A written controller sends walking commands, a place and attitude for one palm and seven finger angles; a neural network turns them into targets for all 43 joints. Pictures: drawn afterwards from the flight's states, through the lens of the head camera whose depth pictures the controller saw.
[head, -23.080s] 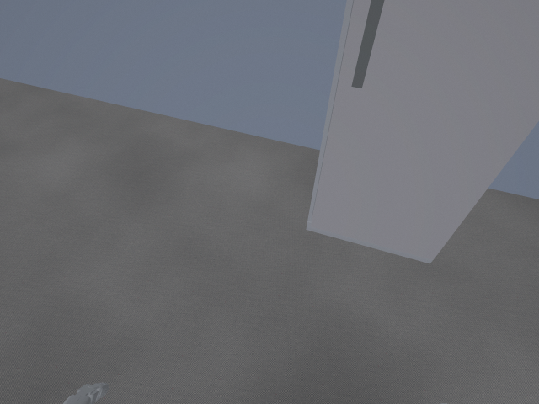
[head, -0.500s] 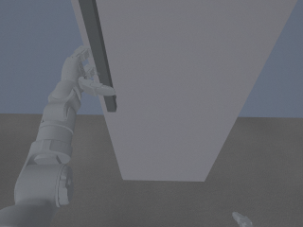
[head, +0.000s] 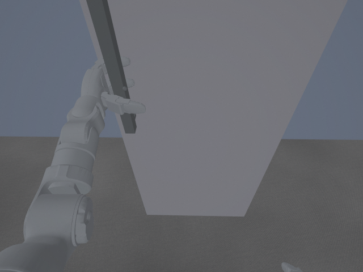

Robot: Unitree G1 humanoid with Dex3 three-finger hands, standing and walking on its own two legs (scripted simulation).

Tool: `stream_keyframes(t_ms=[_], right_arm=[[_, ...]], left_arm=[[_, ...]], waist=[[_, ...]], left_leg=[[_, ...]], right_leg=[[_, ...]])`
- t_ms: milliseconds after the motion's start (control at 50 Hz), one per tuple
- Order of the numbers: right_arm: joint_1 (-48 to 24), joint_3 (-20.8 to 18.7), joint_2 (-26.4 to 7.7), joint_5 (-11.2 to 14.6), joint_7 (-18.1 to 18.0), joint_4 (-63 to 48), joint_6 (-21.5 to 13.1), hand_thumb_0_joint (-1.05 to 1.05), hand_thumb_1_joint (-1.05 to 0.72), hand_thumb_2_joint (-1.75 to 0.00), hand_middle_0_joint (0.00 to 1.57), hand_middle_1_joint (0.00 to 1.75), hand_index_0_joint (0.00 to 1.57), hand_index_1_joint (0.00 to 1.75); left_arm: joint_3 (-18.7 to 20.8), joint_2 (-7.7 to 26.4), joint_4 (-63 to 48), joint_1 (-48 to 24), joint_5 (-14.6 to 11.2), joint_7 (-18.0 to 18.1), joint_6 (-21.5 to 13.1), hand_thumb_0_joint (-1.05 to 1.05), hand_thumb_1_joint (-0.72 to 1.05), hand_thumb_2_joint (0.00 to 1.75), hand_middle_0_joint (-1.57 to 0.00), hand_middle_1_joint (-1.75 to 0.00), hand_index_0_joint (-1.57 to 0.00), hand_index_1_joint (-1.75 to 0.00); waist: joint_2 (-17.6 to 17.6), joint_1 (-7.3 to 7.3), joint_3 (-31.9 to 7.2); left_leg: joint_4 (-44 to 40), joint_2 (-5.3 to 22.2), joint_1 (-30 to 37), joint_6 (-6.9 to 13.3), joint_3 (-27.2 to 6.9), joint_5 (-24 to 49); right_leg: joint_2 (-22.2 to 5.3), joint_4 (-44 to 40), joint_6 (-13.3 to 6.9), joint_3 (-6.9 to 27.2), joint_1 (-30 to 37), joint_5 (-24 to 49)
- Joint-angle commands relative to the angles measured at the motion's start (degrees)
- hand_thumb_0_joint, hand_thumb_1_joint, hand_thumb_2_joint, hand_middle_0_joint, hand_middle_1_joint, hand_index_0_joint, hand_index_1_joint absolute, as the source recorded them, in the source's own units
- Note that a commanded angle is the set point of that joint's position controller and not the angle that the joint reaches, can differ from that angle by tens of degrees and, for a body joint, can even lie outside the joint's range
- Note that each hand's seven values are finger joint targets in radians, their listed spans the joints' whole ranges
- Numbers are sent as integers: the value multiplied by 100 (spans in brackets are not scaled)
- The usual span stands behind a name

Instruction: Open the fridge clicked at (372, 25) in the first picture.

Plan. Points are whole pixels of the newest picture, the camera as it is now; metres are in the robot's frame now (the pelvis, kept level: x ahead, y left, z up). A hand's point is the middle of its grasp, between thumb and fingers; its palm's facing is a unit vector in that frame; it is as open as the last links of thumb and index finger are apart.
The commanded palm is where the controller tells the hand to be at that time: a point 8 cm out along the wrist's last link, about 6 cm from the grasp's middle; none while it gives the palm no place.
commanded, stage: slide the fingers in behind the handle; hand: left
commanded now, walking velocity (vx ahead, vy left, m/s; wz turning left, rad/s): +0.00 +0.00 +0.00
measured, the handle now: (115, 56) +0.50 +0.16 +0.24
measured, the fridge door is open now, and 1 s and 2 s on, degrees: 0 0 0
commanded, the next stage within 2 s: grip the handle and tug to test in 0.64 s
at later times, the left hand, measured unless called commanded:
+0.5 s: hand (125, 88) +0.45 +0.14 +0.20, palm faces +0.02 -1.00 +0.02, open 14.0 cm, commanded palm +0.43 +0.19 +0.20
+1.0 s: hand (125, 89) +0.45 +0.14 +0.20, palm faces +0.02 -1.00 +0.01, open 12.3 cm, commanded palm +0.42 +0.18 +0.20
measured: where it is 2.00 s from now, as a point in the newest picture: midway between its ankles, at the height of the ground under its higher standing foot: outside the picture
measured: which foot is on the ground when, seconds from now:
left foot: down 0.00-1.00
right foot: down 0.00-1.00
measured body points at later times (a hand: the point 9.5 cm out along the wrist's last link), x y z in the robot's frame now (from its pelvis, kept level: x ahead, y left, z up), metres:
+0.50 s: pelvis +0.01 +0.00 +0.00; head +0.01 -0.02 +0.45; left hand +0.44 +0.19 +0.20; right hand +0.13 -0.25 -0.11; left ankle +0.03 +0.11 -0.74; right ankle -0.04 -0.09 -0.74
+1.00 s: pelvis +0.01 +0.01 +0.00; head +0.01 -0.01 +0.45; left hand +0.44 +0.19 +0.20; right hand +0.12 -0.24 -0.11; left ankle +0.03 +0.11 -0.74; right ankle -0.04 -0.09 -0.74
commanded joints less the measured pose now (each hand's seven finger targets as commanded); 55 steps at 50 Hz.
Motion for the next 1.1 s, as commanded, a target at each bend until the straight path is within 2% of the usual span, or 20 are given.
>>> stream_keyframes(t_ms=[0, 40, 80, 100, 120, 180, 240, 280, 500, 620, 680, 700, 720, 780, 820, 860, 900, 920, 960, 1080], right_arm=[[-249, -279, -717, -13, -11, -771, -266, 0, -90, -90, 20, 30, 20, 30], [-265, -285, -677, -10, 17, -760, -296, 0, -90, -90, 20, 30, 20, 30], [-242, -281, -697, -3, 21, -716, -291, 0, -90, -90, 20, 30, 20, 30], [-242, -284, -708, -10, 23, -756, -298, 0, -90, -90, 20, 30, 20, 30], [-289, -292, -707, 3, 21, -758, -311, 0, -90, -90, 20, 30, 20, 30], [-295, -289, -678, 4, 38, -755, -338, 0, -90, -90, 20, 30, 20, 30], [-325, -285, -699, 6, 26, -783, -309, 0, -90, -90, 20, 30, 20, 30], [-350, -281, -673, 13, 27, -786, -309, 0, -90, -90, 20, 30, 20, 30], [-355, -259, -706, -3, -17, -814, -177, 0, -90, -90, 20, 30, 20, 30], [-437, -272, -660, -11, 8, -927, -170, 0, -90, -90, 20, 30, 20, 30], [-410, -272, -675, -7, 2, -888, -148, 0, -90, -90, 20, 30, 20, 30], [-377, -286, -710, -1, -15, -867, -121, 0, -90, -90, 20, 30, 20, 30], [-415, -259, -709, 5, -14, -869, -102, 0, -90, -90, 20, 30, 20, 30], [-425, -279, -673, -4, -8, -879, -126, 0, -90, -90, 20, 30, 20, 30], [-432, -279, -676, -16, -6, -898, -123, 0, -90, -90, 20, 30, 20, 30], [-427, -270, -640, -19, 2, -889, -132, 0, -90, -90, 20, 30, 20, 30], [-396, -278, -680, -31, -7, -873, -121, 0, -90, -90, 20, 30, 20, 30], [-430, -277, -686, -21, -12, -861, -119, 0, -90, -90, 20, 30, 20, 30], [-438, -273, -652, -21, -2, -861, -143, 0, -90, -90, 20, 30, 20, 30], [-424, -274, -658, -19, -11, -814, -164, 0, -90, -90, 20, 30, 20, 30]], left_arm=[[17, 786, -1352, -2975, -39, -48, -523, 0, -50, 30, -30, -120, -30, -120], [-39, 676, -1471, -3035, -35, -52, -597, 0, -50, 30, -30, -120, -30, -120], [23, 765, -1352, -3036, -50, -57, -617, 0, -50, 30, -30, -120, -30, -120], [-87, 638, -1391, -2978, -85, -78, -633, 0, -50, 30, -30, -120, -30, -120], [24, 756, -1435, -2973, -89, -80, -634, 0, -50, 30, -30, -120, -30, -120], [-79, 621, -1535, -2949, -85, -120, -630, 0, -50, 30, -30, -120, -30, -120], [146, 885, -1625, -2777, -95, -129, -600, 0, -50, 30, -30, -120, -30, -120], [-9, 728, -1725, -2891, -85, -157, -577, 0, -50, 30, -30, -120, -30, -120], [339, 1123, -1455, -2566, -69, -119, -355, 0, -50, 30, -30, -120, -30, -120], [223, 957, -2012, -2563, -65, -122, -481, 0, -50, 30, -30, -120, -30, -120], [183, 880, -1838, -2465, -83, -143, -392, 0, -50, 30, -30, -120, -30, -120], [327, 1040, -1623, -2306, -82, -127, -342, 0, -50, 30, -30, -120, -30, -120], [227, 991, -1703, -2516, -71, -121, -314, 0, -50, 30, -30, -120, -30, -120], [105, 792, -1904, -2681, -29, -52, -280, 0, -36, 36, -32, -122, -32, -122], [265, 961, -2064, -2603, -43, 2, -316, 0, -27, 40, -32, -123, -32, -123], [40, 656, -2044, -2593, -49, 4, -320, 0, -17, 44, -33, -125, -33, -125], [137, 784, -1942, -2470, -58, 23, -333, 0, -8, 48, -35, -126, -35, -126], [143, 846, -2037, -2644, -39, 25, -351, 0, -3, 50, -35, -127, -35, -127], [-22, 616, -2046, -2646, -29, 19, -346, 0, 6, 54, -36, -128, -36, -128], [-10, 645, -1955, -2689, -28, 41, -326, 0, 34, 66, -39, -132, -39, -132]], waist=[[-331, -88, -1830], [-78, -76, -1924], [-285, -102, -1783], [-366, -107, -1736], [-305, -79, -1779], [-277, -75, -1801], [-346, -7, -1873], [-228, -53, -1789], [-363, -2, -1631], [-119, 23, -2009], [-327, -14, -1813], [-413, 8, -1681], [-378, -33, -1565], [-171, -34, -1766], [-109, 26, -1924], [-194, -24, -1858], [-348, -3, -1789], [-220, -30, -1781], [-178, -37, -1769], [-249, -62, -1711]], left_leg=[[-1, -43, 1466, 264, -203, 1291], [42, -39, 1639, 247, -204, 1440], [23, -35, 1534, 250, -208, 1329], [14, -47, 1493, 269, -195, 1310], [29, -58, 1492, 279, -169, 1292], [51, -61, 1550, 279, -163, 1425], [55, -77, 1498, 289, -139, 1534], [55, -77, 1538, 281, -131, 1510], [37, -74, 1344, 284, -100, 1445], [84, -54, 1649, 274, -133, 1860], [68, -33, 1571, 263, -131, 1803], [53, -26, 1480, 267, -129, 1700], [11, -24, 1416, 265, -141, 1575], [35, -10, 1656, 251, -180, 1687], [43, -14, 1726, 250, -188, 1801], [38, -2, 1751, 240, -191, 1824], [0, 10, 1654, 242, -198, 1733], [-9, 14, 1694, 243, -197, 1722], [-7, 20, 1765, 227, -211, 1738], [-38, 29, 1738, 225, -224, 1581]], right_leg=[[-108, -356, 172, 251, -168, 2080], [-93, -325, 148, 250, -236, 2184], [-81, -364, 159, 260, -241, 2138], [-83, -376, 177, 239, -197, 2146], [-92, -380, 184, 285, -189, 2216], [-90, -342, 183, 274, -190, 2389], [-107, -308, 190, 286, -4, 2611], [-102, -320, 188, 275, -112, 2551], [-141, -339, 216, 272, -25, 2523], [-118, -252, 168, 260, 84, 2776], [-97, -268, 177, 229, -1, 2746], [-98, -302, 185, 218, -17, 2608], [-113, -320, 187, 232, -76, 2508], [-95, -315, 152, 226, -180, 2412], [-91, -304, 136, 225, -52, 2475], [-72, -308, 141, 201, -110, 2472], [-67, -342, 150, 188, -47, 2373], [-76, -342, 138, 216, -87, 2378], [-64, -341, 130, 198, -156, 2331], [-56, -403, 135, 201, -211, 2153]])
